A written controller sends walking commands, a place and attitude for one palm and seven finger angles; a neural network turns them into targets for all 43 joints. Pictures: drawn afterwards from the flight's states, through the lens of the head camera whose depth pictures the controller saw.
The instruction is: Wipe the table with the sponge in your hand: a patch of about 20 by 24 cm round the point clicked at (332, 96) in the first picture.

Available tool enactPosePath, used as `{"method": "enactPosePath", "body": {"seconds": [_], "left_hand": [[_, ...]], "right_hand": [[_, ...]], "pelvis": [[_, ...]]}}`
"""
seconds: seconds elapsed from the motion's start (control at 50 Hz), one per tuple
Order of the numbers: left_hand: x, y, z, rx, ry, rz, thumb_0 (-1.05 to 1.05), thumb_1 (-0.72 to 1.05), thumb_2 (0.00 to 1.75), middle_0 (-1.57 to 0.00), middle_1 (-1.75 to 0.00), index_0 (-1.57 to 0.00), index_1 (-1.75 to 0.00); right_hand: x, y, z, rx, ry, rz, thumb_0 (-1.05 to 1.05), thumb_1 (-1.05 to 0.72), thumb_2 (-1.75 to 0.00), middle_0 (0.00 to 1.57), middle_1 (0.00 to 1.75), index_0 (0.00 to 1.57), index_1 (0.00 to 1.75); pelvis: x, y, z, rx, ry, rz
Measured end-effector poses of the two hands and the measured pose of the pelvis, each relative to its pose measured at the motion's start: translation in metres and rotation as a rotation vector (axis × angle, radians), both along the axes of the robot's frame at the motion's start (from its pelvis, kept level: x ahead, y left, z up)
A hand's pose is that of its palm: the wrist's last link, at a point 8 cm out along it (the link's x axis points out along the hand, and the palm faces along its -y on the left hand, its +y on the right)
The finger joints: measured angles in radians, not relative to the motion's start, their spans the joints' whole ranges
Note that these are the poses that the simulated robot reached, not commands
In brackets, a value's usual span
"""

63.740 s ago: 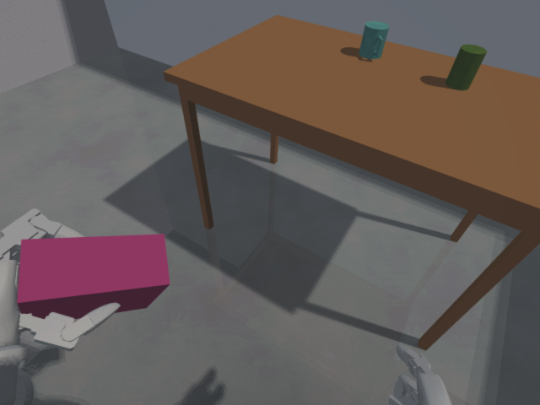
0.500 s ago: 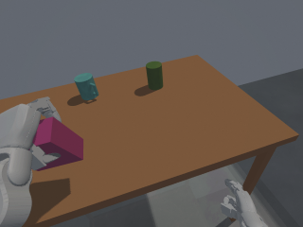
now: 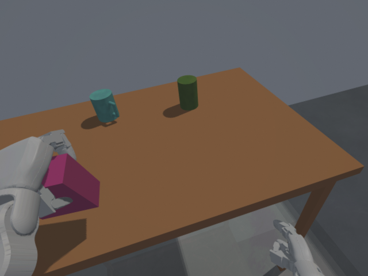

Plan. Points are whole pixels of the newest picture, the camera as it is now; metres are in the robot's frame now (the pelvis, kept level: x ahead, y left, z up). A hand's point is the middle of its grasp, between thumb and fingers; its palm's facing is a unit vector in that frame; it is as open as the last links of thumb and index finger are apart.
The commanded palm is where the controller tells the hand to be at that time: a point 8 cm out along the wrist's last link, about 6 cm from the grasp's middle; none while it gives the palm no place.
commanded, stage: bring the sponge back beside the body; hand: left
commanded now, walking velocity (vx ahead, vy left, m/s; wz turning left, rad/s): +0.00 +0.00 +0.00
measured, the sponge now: (60, 193) +0.20 +0.29 +0.13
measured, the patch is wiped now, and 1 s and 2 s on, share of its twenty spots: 0.95 0.95 0.95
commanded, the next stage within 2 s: step back with the hand held close in 1.02 s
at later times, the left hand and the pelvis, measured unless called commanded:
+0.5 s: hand (44, 180) +0.19 +0.29 +0.19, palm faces +0.28 -0.14 -0.95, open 9.7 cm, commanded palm +0.14 +0.29 +0.25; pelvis +0.00 +0.01 +0.00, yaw +0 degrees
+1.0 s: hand (47, 180) +0.19 +0.29 +0.18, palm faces +0.25 -0.14 -0.96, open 9.7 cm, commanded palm +0.14 +0.28 +0.24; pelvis +0.00 +0.00 +0.00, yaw +0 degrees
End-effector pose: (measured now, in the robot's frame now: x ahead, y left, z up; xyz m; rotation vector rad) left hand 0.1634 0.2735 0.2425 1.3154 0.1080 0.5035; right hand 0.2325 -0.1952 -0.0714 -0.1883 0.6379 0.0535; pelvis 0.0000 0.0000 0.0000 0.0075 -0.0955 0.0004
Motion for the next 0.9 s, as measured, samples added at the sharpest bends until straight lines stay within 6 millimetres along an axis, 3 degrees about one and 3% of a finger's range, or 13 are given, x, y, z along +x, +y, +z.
{"method": "enactPosePath", "body": {"seconds": [0.18,0.52,0.74,0.9], "left_hand": [[-0.004,0.012,-0.001,0.01,0.001,0.037,0.0,-0.51,1.03,-0.77,-1.35,-0.8,-1.43],[-0.007,0.013,-0.009,0.019,0.021,0.028,0.0,-0.51,1.03,-0.77,-1.35,-0.81,-1.43],[-0.008,0.013,-0.024,-0.003,0.072,0.03,0.0,-0.51,1.03,-0.77,-1.35,-0.8,-1.43],[-0.004,0.014,-0.016,0.023,0.047,0.028,0.0,-0.51,1.03,-0.77,-1.35,-0.81,-1.43]], "right_hand": [[0.0,0.002,0.001,-0.008,0.004,-0.003,0.01,-0.9,-0.9,0.2,0.3,0.2,0.31],[-0.003,0.006,0.002,-0.006,0.001,-0.005,0.01,-0.9,-0.9,0.2,0.3,0.17,0.29],[-0.002,0.005,0.002,-0.016,-0.004,0.001,0.01,-0.9,-0.9,0.2,0.3,0.18,0.29],[-0.002,0.004,0.002,-0.019,-0.004,0.0,0.01,-0.9,-0.9,0.2,0.3,0.19,0.3]], "pelvis": [[-0.002,0.003,0.0,-0.001,-0.007,0.003],[-0.005,0.005,0.001,0.001,-0.015,0.001],[-0.004,0.005,0.0,-0.001,-0.013,0.003],[-0.003,0.004,0.001,-0.001,-0.018,0.002]]}}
